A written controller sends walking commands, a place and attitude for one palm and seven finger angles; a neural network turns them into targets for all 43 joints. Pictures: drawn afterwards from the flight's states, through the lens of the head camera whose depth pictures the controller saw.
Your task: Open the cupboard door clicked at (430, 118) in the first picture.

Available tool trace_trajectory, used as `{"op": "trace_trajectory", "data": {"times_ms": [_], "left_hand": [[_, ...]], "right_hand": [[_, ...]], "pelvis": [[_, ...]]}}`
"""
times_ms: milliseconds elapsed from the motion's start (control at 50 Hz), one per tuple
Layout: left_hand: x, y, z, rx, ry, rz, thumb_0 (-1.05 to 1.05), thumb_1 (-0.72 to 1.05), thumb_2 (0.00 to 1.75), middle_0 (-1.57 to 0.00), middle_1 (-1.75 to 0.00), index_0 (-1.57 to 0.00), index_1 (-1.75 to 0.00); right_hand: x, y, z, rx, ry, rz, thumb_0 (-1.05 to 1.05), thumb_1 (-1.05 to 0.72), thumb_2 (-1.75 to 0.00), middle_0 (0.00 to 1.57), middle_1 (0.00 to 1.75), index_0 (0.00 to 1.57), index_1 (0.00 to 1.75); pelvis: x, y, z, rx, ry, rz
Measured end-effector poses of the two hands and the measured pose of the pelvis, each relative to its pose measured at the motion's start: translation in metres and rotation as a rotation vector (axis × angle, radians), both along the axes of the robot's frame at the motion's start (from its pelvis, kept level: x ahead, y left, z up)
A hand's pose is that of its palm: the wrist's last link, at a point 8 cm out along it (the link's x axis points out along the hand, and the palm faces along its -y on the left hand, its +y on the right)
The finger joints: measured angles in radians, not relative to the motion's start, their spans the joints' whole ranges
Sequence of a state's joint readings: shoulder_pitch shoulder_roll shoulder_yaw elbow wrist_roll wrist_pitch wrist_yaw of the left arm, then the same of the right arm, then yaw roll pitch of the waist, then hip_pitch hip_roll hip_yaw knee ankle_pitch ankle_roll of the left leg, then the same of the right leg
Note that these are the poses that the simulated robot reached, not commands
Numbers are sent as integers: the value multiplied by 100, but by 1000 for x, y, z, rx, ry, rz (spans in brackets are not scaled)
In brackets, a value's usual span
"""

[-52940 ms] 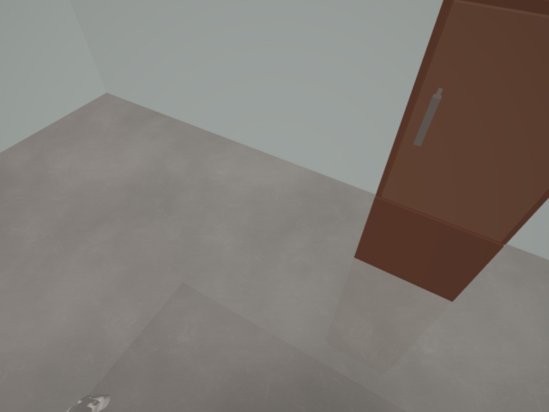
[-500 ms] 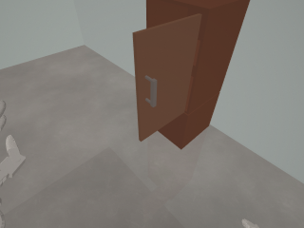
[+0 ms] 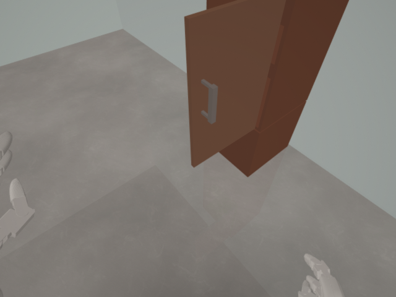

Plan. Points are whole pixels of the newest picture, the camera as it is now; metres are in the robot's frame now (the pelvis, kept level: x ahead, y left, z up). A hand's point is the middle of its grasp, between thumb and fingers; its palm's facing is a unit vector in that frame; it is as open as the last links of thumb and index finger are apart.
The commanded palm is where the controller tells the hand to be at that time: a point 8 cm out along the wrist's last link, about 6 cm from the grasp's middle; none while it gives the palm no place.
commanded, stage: let the arm hang, fingers relaxed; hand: left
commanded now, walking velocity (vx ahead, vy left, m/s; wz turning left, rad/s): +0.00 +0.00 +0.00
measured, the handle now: (208, 101) +0.66 +0.01 +0.00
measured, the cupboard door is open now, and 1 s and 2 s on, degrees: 89 89 89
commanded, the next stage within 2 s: look to check the result in 1.10 s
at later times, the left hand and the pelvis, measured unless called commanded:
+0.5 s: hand out of the picture -0.02 +0.22 -0.17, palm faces +0.05 -0.97 -0.22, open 7.1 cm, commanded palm none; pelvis +0.01 +0.03 +0.01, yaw +1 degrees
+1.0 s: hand out of the picture +0.02 +0.21 -0.17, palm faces +0.02 -0.98 -0.19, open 7.3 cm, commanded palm none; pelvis +0.01 +0.05 +0.01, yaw +0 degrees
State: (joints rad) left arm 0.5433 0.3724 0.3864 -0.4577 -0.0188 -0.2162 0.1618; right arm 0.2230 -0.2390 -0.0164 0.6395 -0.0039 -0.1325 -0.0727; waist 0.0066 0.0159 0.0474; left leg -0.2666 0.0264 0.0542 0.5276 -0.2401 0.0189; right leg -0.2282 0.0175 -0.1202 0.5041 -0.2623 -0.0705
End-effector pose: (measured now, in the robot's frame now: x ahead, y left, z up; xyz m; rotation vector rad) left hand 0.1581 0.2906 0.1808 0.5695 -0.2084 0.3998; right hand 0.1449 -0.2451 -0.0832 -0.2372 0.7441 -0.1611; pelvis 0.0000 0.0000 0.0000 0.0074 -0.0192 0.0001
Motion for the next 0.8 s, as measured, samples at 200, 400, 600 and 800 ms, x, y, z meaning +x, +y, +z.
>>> {"op": "trace_trajectory", "data": {"times_ms": [200,400,600,800], "left_hand": [[-17,-4,-254,-424,1008,75,0,91,90,-20,-30,-19,-30],[-146,-31,-320,-655,1466,238,-2,99,90,-21,-30,-20,-30],[-196,-11,-310,-631,1613,350,0,93,90,-20,-30,-20,-30],[-168,-20,-314,-634,1556,281,0,91,90,-20,-30,-20,-30]], "right_hand": [[5,8,-27,14,175,43,1,-91,-89,20,30,20,30],[-89,44,-47,54,562,-4,0,-91,-89,20,30,20,30],[-151,63,-58,104,723,-82,0,-92,-89,20,30,20,30],[-160,83,-62,150,714,-104,0,-91,-89,20,30,20,30]], "pelvis": [[3,20,-6,6,17,24],[5,27,6,-14,4,30],[9,40,9,-11,-6,19],[8,46,9,-6,-11,6]]}}
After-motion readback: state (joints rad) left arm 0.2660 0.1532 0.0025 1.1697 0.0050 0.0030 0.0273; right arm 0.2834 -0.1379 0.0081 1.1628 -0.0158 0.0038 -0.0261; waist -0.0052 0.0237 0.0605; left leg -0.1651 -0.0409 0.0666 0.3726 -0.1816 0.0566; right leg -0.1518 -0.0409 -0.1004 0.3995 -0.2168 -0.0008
